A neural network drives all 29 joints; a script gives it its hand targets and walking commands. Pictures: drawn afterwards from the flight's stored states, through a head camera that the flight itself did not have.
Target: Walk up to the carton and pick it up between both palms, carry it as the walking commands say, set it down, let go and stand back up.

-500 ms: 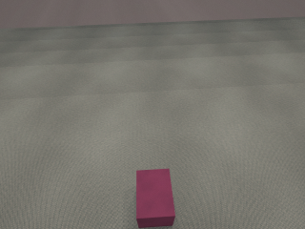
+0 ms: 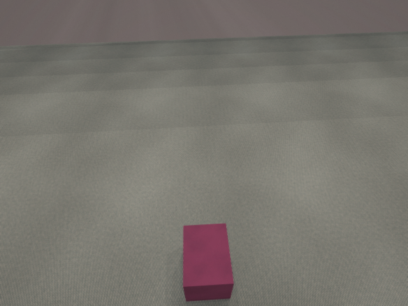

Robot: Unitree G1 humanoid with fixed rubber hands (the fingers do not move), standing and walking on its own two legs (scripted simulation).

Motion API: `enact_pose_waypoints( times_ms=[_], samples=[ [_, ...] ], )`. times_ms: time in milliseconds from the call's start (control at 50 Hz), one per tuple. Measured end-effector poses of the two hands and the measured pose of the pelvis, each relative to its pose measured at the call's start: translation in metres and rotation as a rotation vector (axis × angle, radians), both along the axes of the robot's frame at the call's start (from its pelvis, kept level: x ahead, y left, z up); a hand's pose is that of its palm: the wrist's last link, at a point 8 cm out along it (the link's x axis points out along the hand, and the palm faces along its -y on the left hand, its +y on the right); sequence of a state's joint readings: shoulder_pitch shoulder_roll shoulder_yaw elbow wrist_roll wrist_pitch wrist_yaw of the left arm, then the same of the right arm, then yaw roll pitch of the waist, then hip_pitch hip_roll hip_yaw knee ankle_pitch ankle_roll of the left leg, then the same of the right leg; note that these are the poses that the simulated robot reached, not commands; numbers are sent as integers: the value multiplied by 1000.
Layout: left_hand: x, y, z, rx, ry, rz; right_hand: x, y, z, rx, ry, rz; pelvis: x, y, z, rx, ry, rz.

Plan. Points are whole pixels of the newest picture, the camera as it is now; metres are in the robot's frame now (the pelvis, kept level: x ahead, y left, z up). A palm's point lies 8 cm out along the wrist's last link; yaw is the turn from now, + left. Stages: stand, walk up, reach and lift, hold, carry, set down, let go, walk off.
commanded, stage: stand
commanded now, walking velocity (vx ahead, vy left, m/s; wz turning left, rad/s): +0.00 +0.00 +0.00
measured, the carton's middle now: (206, 261) +0.49 +0.02 -0.67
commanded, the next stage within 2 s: reach and lift in 0.32 s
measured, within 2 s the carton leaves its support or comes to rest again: neither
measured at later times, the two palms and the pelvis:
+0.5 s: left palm out of the picture +0.12 +0.23 -0.12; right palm out of the picture +0.11 -0.23 -0.13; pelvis +0.00 +0.00 -0.01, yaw +0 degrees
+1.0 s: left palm out of the picture +0.19 +0.22 -0.16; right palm out of the picture +0.18 -0.22 -0.16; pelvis -0.03 +0.01 -0.05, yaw -1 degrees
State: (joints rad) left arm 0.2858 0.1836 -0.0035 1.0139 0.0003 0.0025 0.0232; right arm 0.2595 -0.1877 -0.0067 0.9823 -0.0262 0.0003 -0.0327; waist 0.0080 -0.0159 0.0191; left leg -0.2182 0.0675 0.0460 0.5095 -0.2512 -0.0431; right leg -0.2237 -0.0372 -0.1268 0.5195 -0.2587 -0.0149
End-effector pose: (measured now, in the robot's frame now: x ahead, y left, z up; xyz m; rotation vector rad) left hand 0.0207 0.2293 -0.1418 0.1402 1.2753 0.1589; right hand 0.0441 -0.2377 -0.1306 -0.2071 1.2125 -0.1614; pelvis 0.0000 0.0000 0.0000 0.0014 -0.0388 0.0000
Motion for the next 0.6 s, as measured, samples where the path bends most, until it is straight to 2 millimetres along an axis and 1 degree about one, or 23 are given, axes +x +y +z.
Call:
enact_pose_waypoints(
  times_ms=[120, 340, 360, 380, 420, 480, 520, 560, 600],
  samples=[
    [1, 0, 1, 0, 6, -3, -2, 0, 0, 0, 10, -5, 1, 0, 1, 0, 5, 0],
    [4, 0, 1, 0, 12, -6, -1, 0, 0, 1, 17, -7, 5, 0, 1, 0, 12, 0],
    [7, 0, 1, 1, 8, -6, 1, 0, 0, 7, 16, -16, 4, 0, 0, 0, 14, 0],
    [14, 0, 1, 2, -7, -6, 5, 1, -2, 14, 17, -21, 3, 0, -2, 0, 9, -1],
    [41, 0, 4, 4, -63, -10, 21, 4, -6, 28, 17, -7, -1, 1, -7, 2, -4, -2],
    [90, -2, 13, -11, -154, -31, 57, 9, -3, 27, -15, 23, -4, 1, -13, 3, -22, -4],
    [117, -4, 20, -23, -176, -49, 81, 11, 3, 17, -34, 41, -4, 2, -15, 3, -27, -4],
    [135, -7, 26, -33, -185, -68, 99, 12, 10, 9, -58, 52, -2, 3, -15, 2, -25, -5],
    [145, -9, 29, -37, -193, -81, 111, 13, 15, 8, -84, 59, 1, 4, -15, 1, -19, -4]
  ],
)
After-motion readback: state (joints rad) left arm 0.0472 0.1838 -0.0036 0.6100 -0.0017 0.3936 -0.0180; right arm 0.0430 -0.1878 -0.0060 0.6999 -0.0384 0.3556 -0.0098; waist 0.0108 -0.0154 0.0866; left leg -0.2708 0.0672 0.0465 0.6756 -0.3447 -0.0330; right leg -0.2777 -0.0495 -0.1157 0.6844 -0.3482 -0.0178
